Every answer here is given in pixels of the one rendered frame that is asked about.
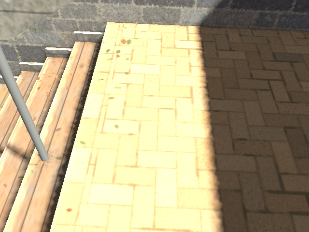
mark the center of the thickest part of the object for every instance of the stairs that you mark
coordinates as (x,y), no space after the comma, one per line
(55,97)

